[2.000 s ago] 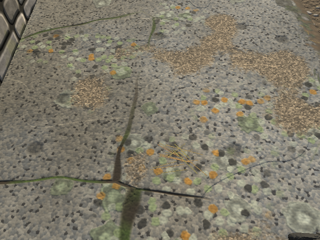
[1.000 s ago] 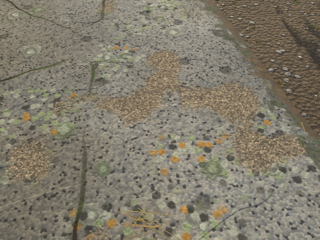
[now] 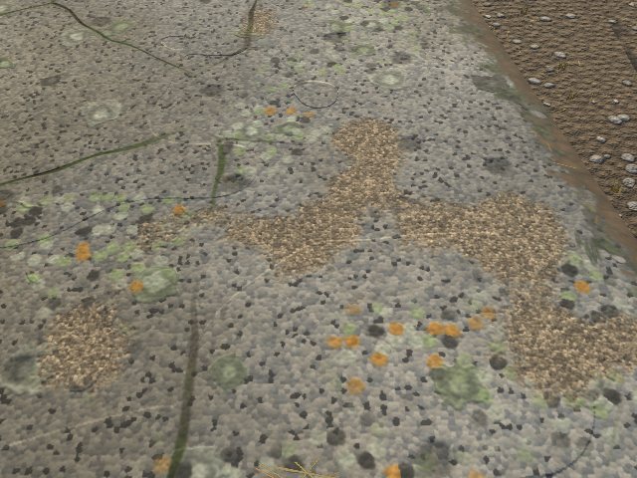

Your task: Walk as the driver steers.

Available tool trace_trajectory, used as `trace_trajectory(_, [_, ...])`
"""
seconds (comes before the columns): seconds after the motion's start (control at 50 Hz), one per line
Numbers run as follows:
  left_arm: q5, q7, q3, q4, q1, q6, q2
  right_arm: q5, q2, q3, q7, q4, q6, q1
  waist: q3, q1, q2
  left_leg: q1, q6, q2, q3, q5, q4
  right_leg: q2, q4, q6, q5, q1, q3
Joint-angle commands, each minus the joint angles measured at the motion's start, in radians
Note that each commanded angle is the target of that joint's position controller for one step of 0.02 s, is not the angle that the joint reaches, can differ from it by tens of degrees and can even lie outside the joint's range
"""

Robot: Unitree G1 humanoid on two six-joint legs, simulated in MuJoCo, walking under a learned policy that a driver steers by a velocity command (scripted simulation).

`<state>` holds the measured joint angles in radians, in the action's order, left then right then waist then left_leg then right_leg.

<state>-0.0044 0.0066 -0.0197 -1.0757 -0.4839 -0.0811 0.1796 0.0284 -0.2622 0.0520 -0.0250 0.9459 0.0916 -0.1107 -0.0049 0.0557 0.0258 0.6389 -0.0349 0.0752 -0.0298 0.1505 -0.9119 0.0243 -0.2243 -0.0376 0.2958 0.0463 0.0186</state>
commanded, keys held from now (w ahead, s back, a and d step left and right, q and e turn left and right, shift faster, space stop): w+q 0.60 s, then w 0.40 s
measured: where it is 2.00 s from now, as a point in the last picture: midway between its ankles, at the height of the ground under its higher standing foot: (219, 257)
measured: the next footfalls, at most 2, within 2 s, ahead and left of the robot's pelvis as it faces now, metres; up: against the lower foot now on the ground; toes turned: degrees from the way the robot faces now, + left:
left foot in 0.18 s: +0.29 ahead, +0.14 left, +0.00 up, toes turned +7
right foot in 0.70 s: +0.61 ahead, +0.01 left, +0.00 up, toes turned +24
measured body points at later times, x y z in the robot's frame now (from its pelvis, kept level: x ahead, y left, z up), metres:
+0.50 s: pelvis +0.28 +0.07 +0.00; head +0.30 +0.09 +0.45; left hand +0.41 +0.37 -0.09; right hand +0.38 -0.19 -0.12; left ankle +0.25 +0.13 -0.74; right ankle +0.50 -0.08 -0.68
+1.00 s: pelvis +0.57 +0.10 +0.01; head +0.59 +0.11 +0.45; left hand +0.46 +0.35 -0.12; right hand +0.83 -0.06 -0.10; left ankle +0.62 +0.31 -0.69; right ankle +0.57 +0.00 -0.74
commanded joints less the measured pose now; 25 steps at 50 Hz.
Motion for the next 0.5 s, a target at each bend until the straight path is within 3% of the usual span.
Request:
trace_trajectory(0.02, [-0.002,0.02,-0.029,0.041,-0.002,-0.012,0.182,-0.002,0.017,-0.022,-0.012,-0.112,-0.001,0.188,0.14,0.009,-0.119,-0.002,0.011,-0.023,-0.038,-0.144,0.219,-0.212,0.15,-0.124,-0.317,-0.136,-0.062])
trace_trajectory(0.08, [0.014,0.02,-0.038,0.025,-0.012,-0.02,0.192,0.005,-0.021,-0.02,-0.023,-0.148,-0.012,0.229,0.159,-0.005,-0.12,-0.046,-0.034,-0.031,-0.021,-0.175,0.304,-0.257,0.153,-0.112,-0.367,-0.078,-0.009])
trace_trajectory(0.12, [0.013,0.02,-0.045,0.032,0.011,-0.015,0.205,0.001,-0.05,-0.007,-0.033,-0.161,-0.009,0.212,0.118,-0.04,-0.12,-0.103,-0.077,-0.064,-0.04,-0.134,0.325,-0.275,0.056,-0.088,-0.648,0.005,0.036])
trace_trajectory(0.14, [0.008,0.022,-0.05,0.038,0.024,-0.007,0.219,-0.001,-0.071,0.005,-0.036,-0.154,-0.009,0.163,0.066,-0.072,-0.137,-0.173,-0.095,-0.094,-0.061,-0.1,0.309,-0.281,-0.034,-0.073,-0.849,0.041,0.055])
trace_trajectory(0.16, [0.001,0.024,-0.052,0.048,0.041,0.006,0.228,0.001,-0.103,0.026,-0.038,-0.127,-0.012,0.049,-0.008,-0.134,-0.149,-0.304,-0.116,-0.133,-0.083,-0.072,0.299,-0.269,-0.194,-0.055,-1.01,0.047,0.084])
trace_trajectory(0.18, [-0.005,0.027,-0.05,0.064,0.052,0.015,0.228,0.005,-0.145,0.053,-0.034,-0.084,-0.02,-0.1,-0.09,-0.203,-0.138,-0.507,-0.143,-0.16,-0.08,-0.07,0.321,-0.238,-0.408,-0.027,-1.04,-0.028,0.107])
trace_trajectory(0.2, [-0.021,0.027,-0.038,0.096,0.047,0.011,0.21,0.002,-0.22,0.08,-0.02,-0.061,-0.031,-0.249,-0.179,-0.244,-0.016,-0.788,-0.2,-0.006,0.18,0.002,0.338,-0.188,-0.732,0.006,-0.734,-0.285,0.119])
trace_trajectory(0.22, [-0.021,0.002,0.009,0.119,-0.065,-0.02,0.05,-0.003,-0.264,0.08,-0.022,-0.061,-0.03,-0.277,-0.326,-0.134,0.247,-1.062,-0.392,0.253,0.775,0.299,0.516,0.03,-1.103,0.059,0.19,-0.663,0.024])
trace_trajectory(0.24, [0.017,-0.01,-0.012,0.131,0.054,-0.063,0.139,-0.007,-0.185,0.06,-0.018,-0.056,-0.022,-0.271,-0.291,-0.188,0.146,-1.031,-0.348,0.235,0.865,0.349,0.647,0.004,-1.215,0.019,0.223,-0.766,-0.145])
trace_trajectory(0.26, [0.048,-0.013,-0.027,0.179,0.15,-0.086,0.195,-0.012,-0.159,0.052,-0.015,-0.071,-0.01,-0.203,-0.145,-0.166,0.117,-0.904,-0.305,0.213,0.727,0.265,0.665,-0.041,-1.206,-0.006,0.136,-0.837,-0.134])
trace_trajectory(0.28, [0.04,-0.003,-0.031,0.191,0.196,-0.098,0.212,-0.014,-0.139,0.044,-0.018,-0.099,0.001,-0.115,-0.082,-0.124,-0.014,-0.737,-0.28,0.175,0.608,0.129,0.682,-0.09,-1.135,-0.015,0.045,-0.782,-0.131])
trace_trajectory(0.3, [0.023,0.007,-0.043,0.193,0.205,-0.095,0.218,-0.025,-0.12,0.038,-0.021,-0.12,0.007,-0.056,-0.046,-0.08,-0.055,-0.599,-0.269,0.141,0.521,0.021,0.695,-0.117,-1.061,-0.009,0.007,-0.716,-0.127])
trace_trajectory(0.32, [0.013,0.012,-0.048,0.199,0.185,-0.081,0.214,-0.035,-0.105,0.032,-0.019,-0.135,0.01,-0.025,-0.041,-0.039,-0.038,-0.512,-0.264,0.109,0.465,-0.033,0.714,-0.143,-1.017,-0.004,-0.008,-0.645,-0.139])
trace_trajectory(0.36, [0.003,0.017,-0.051,0.217,0.184,-0.054,0.187,-0.023,-0.103,0.029,-0.01,-0.14,0.006,-0.03,-0.009,-0.013,-0.008,-0.407,-0.264,0.081,0.395,-0.059,0.742,-0.158,-0.912,0.022,-0.003,-0.61,-0.122])
trace_trajectory(0.42, [-0.017,0.026,-0.052,0.279,0.319,-0.035,0.176,-0.019,-0.146,0.039,0.018,-0.135,0.003,-0.108,0.043,-0.046,0.003,-0.324,-0.258,0.046,0.335,-0.069,0.768,-0.138,-0.707,0.075,-0.155,-0.649,-0.085])
trace_trajectory(0.5, [-0.009,0.014,-0.038,0.337,0.489,-0.045,0.141,-0.009,-0.159,0.045,0.037,-0.129,-0.012,-0.194,0.044,-0.11,0.029,-0.316,-0.191,-0.008,0.29,-0.06,0.727,-0.068,-0.388,0.086,-0.406,-0.577,-0.071])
